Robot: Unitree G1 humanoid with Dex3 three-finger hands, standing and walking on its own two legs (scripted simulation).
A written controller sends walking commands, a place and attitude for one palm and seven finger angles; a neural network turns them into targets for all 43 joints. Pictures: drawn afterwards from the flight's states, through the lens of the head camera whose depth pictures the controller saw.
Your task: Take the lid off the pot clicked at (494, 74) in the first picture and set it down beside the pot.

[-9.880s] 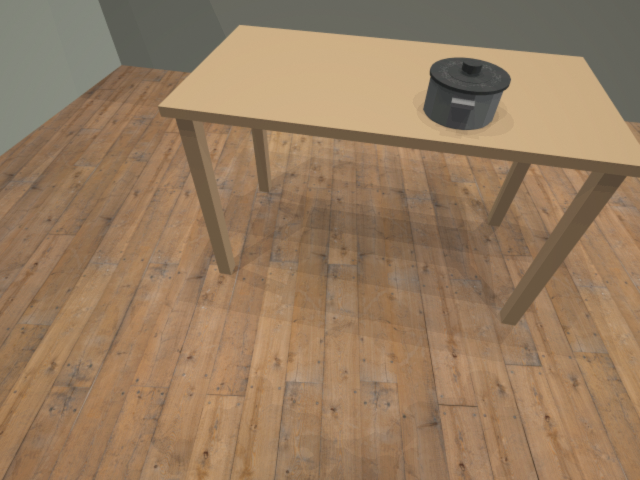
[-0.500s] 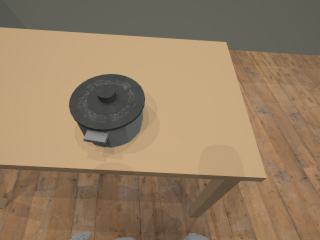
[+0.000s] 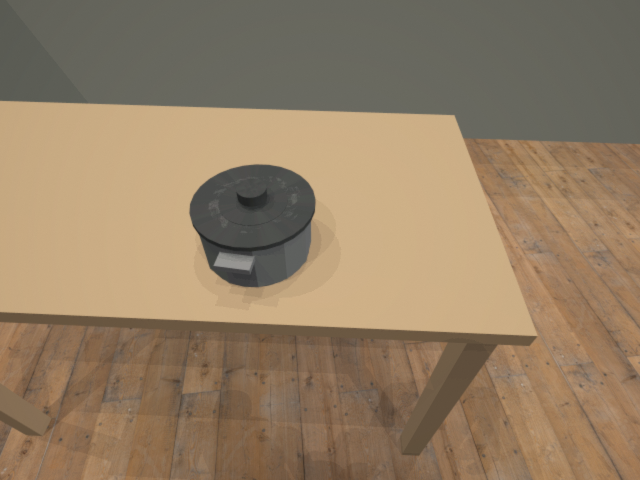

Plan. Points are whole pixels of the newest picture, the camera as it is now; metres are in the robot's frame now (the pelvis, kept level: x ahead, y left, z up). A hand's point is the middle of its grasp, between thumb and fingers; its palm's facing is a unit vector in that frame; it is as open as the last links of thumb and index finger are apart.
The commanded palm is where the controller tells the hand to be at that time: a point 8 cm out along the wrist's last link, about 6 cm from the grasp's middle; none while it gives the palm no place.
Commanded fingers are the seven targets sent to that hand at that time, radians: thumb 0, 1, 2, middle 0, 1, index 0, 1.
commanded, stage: come to a stop and stand still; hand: left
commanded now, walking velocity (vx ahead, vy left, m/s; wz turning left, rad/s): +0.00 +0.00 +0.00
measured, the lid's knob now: (251, 192) +0.49 +0.15 +0.10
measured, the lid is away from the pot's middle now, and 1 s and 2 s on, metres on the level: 0.00 0.00 0.00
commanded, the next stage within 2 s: look again from close up in 0.24 s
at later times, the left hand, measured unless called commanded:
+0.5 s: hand out of the picture -0.03 +0.15 -0.17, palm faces +0.03 -0.99 -0.16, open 7.4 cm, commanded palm none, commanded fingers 0.00 0.90 0.90 -0.20 -0.30 -0.20 -0.30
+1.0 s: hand out of the picture +0.03 +0.13 -0.17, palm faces +0.01 -0.99 -0.16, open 7.3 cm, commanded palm none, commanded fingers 0.00 0.90 0.90 -0.20 -0.30 -0.20 -0.30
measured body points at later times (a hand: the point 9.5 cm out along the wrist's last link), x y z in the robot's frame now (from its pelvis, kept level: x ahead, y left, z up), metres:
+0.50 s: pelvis +0.00 +0.00 +0.00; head +0.00 +0.00 +0.45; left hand -0.03 +0.20 -0.16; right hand +0.00 -0.22 -0.15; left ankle +0.05 +0.06 -0.73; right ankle +0.02 -0.16 -0.73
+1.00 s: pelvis +0.05 -0.02 +0.01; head +0.06 -0.02 +0.46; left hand +0.03 +0.18 -0.15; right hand +0.03 -0.23 -0.15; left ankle +0.06 +0.06 -0.73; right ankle +0.02 -0.16 -0.73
